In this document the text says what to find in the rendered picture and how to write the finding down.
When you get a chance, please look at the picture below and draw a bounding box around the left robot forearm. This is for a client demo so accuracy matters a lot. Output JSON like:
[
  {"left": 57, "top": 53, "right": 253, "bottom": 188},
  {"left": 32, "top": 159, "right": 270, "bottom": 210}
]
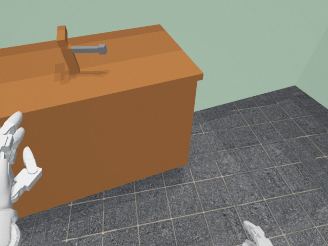
[{"left": 0, "top": 209, "right": 22, "bottom": 246}]

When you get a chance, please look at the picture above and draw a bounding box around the counter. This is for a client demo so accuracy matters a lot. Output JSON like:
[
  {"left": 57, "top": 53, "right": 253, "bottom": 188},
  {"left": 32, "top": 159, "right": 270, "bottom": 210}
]
[{"left": 0, "top": 24, "right": 203, "bottom": 219}]

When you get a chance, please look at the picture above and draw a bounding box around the tap lever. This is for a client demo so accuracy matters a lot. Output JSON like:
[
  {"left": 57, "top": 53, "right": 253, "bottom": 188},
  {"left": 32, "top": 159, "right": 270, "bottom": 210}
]
[{"left": 71, "top": 44, "right": 107, "bottom": 54}]

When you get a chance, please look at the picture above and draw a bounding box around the right robot hand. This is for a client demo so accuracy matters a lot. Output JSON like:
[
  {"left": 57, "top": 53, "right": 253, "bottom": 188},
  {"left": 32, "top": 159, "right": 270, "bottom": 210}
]
[{"left": 242, "top": 220, "right": 273, "bottom": 246}]

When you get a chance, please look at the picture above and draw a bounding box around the left robot hand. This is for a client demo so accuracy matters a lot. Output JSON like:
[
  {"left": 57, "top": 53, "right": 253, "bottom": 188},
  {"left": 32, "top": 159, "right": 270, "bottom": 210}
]
[{"left": 0, "top": 111, "right": 42, "bottom": 209}]

